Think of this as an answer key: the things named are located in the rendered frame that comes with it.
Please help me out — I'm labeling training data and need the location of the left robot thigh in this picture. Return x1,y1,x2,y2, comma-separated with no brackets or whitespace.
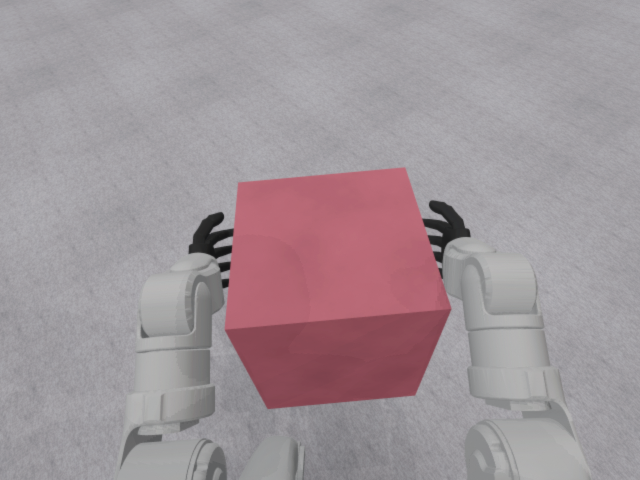
239,436,305,480

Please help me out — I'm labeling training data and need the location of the robot right hand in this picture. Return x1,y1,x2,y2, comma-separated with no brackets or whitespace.
422,200,471,279

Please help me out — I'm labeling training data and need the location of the right robot upper arm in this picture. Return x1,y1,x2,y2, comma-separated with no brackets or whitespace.
465,418,591,480

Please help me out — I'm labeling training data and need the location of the left robot forearm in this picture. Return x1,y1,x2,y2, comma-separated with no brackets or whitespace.
113,253,225,480

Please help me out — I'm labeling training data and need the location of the carton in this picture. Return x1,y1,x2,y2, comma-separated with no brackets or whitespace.
225,167,452,409

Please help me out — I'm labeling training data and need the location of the right robot forearm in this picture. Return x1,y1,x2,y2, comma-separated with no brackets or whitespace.
442,237,592,480

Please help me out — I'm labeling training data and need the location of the robot left hand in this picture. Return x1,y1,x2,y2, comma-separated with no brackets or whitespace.
188,212,234,288

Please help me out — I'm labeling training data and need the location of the left robot upper arm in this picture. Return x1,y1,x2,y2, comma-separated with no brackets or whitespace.
117,438,227,480

